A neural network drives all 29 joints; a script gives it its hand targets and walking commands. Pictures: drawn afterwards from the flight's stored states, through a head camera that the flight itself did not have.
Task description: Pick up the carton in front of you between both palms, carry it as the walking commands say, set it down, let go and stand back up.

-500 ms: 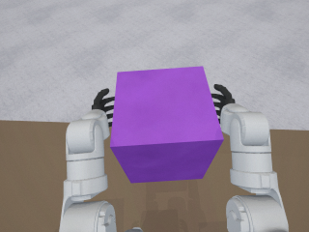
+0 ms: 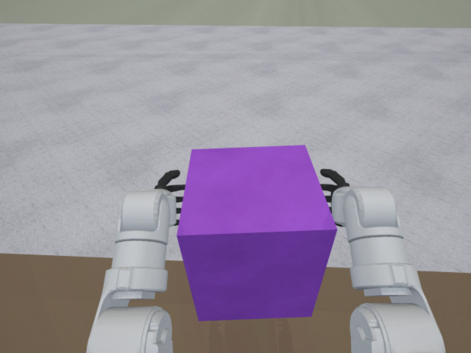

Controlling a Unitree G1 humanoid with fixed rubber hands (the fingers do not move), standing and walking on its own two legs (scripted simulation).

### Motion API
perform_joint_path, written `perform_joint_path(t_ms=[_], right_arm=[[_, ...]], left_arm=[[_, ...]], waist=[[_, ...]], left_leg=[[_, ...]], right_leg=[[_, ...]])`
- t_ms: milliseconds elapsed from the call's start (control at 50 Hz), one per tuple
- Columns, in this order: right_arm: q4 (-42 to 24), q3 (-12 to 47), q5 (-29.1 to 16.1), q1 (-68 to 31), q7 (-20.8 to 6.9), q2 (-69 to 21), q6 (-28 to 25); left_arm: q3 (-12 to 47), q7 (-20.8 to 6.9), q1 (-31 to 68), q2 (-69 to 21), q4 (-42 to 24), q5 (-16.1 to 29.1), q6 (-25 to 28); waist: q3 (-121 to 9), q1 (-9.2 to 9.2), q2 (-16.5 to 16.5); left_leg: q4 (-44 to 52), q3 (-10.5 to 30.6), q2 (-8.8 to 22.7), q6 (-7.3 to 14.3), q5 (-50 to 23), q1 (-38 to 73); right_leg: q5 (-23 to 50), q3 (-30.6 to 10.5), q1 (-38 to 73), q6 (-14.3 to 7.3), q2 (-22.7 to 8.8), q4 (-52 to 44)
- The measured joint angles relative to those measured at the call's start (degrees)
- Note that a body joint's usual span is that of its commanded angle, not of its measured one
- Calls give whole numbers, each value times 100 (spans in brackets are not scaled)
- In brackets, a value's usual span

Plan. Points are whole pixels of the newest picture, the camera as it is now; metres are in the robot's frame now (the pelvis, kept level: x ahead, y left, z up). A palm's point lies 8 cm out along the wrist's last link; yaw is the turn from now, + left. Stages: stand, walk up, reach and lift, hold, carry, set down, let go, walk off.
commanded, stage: carry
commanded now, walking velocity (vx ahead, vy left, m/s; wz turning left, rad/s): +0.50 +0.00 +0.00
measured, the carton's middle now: (251, 233) +0.34 +0.00 +0.06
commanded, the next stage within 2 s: none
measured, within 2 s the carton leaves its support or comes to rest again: neither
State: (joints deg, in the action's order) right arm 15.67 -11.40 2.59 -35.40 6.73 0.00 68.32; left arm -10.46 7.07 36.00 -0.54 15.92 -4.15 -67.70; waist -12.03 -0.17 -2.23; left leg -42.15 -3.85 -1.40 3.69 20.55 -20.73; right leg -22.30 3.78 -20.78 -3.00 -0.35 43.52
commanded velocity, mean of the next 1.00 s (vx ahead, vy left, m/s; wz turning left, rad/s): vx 0.50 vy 0.00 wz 0.00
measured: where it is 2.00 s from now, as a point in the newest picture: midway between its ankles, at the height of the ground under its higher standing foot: (240, 233)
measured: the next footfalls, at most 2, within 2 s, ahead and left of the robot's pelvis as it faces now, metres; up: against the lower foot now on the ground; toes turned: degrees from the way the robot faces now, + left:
right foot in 0.36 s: +0.29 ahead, -0.09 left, -0.02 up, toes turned -4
left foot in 0.88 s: +0.59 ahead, +0.07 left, -0.05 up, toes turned +4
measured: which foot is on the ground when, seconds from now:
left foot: down 0.00-0.36, up 0.38-0.86, down 0.88-1.00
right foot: down 0.00-0.00, up 0.02-0.34, down 0.36-0.90, up 0.92-1.00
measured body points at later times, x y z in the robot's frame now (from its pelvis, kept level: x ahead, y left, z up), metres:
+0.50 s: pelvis +0.20 -0.04 -0.01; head +0.22 -0.05 +0.44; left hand +0.56 +0.13 +0.08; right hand +0.57 -0.18 +0.07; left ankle +0.11 +0.09 -0.64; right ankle +0.25 -0.09 -0.74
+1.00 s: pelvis +0.49 +0.01 -0.04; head +0.50 +0.03 +0.41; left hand +0.86 +0.17 +0.06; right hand +0.85 -0.14 +0.06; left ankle +0.55 +0.07 -0.76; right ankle +0.36 -0.10 -0.66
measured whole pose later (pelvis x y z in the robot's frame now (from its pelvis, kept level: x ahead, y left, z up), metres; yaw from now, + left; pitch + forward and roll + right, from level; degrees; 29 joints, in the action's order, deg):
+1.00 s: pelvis +0.49 +0.01 -0.04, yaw +0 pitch +4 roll -1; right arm 9.3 -11.9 4.7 -35.1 6.8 -2.1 68.2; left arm -10.5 7.1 36.9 1.0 12.2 -1.8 -66.8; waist -3.3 0.3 -0.5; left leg -34.5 -6.7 -1.7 6.7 7.5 -26.8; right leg -27.1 1.2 -23.6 -2.5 1.5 70.2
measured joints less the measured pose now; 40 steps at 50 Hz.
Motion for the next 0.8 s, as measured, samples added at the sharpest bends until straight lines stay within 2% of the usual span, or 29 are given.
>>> perform_joint_path(t_ms=[20, 80, 140, 200, 280, 320, 360, 380, 420, 440, 480, 580, 660, 800], right_arm=[[67, 31, 17, -40, 1, -19, -21], [82, 173, 92, -73, 2, -88, -71], [-285, 329, 3, 47, 46, -52, -22], [-657, 344, -84, 73, 100, -24, 39], [-831, 239, -84, -41, 107, -43, 43], [-794, 187, -82, -106, 106, -45, 23], [-722, 131, -106, -143, 98, -5, 0], [-635, 120, -121, -182, 82, 45, -40], [-469, 73, -143, -170, 58, 97, -85], [-425, 69, -143, -131, 57, 93, -78], [-452, 107, -104, -50, 58, 43, -45], [-881, 139, 13, 38, 58, -85, -58], [-1251, 78, 64, 121, 58, -150, -75], [-1503, -61, 76, 120, 55, -136, 55]], left_arm=[[7, -1, -30, 48, -16, 38, -6], [-13, -1, -106, 178, -127, 178, -2], [-58, 1, -50, 196, -327, 218, -42], [-111, 2, 6, 153, -623, 199, -93], [-217, 3, 67, 67, -876, 125, -109], [-268, 2, 99, 29, -877, 88, -86], [-285, 1, 179, -19, -763, 28, -46], [-290, 0, 182, -64, -695, -15, 22], [-261, -1, 130, -141, -536, -88, 122], [-239, -2, 57, -158, -508, -97, 133], [-193, -3, -133, -147, -610, -54, 116], [-157, 12, -303, -91, -1042, 99, 169], [-147, 21, -266, -102, -1238, 148, 231], [-59, 27, -33, -86, -1171, 163, 176]], waist=[[-10, 17, -16], [102, 163, 178], [361, 291, 266], [567, 353, 279], [660, 391, 258], [676, 369, 260], [663, 284, 174], [667, 202, 251], [745, 91, 312], [804, 46, 300], [911, -25, 258], [1094, -136, 243], [1069, -211, 239], [820, -341, 282]], left_leg=[[-15, -40, -36, -20, 34, 17], [-3, -9, -5, 34, 228, 93], [299, 82, 40, 22, 194, 348], [703, 129, 74, -33, 161, 713], [1076, 161, 86, -142, 292, 1202], [961, 177, 110, -202, 518, 1403], [157, 185, 84, -221, 787, 1344], [-536, 227, 131, -214, 865, 1125], [-1932, 403, 65, -154, 947, 502], [-2445, 417, 38, -117, 898, 172], [-2852, 345, 81, -97, 632, -436], [-2158, 293, 373, -216, 18, -1570], [-1266, 271, 508, -264, -608, -1990], [547, 90, 374, -98, -1961, -1649]], right_leg=[[-47, -38, -79, 0, -41, 180], [-820, -100, -610, 54, 58, 1286], [-778, -92, -1210, 61, 84, 1832], [-58, -60, -1569, 115, -1, 1295], [1125, -17, -1504, 80, -39, -278], [1704, 110, -1179, 20, 32, -1100], [2305, 256, -703, -110, 41, -1640], [2374, 300, -746, -206, 86, -1384], [1535, 305, -766, -286, 140, -875], [1396, 307, -724, -305, 142, -777], [1356, 296, -555, -322, 145, -827], [1191, 285, -67, -341, 225, -1210], [954, 241, 361, -307, 268, -1448], [226, 118, 1249, -117, 332, -1585]])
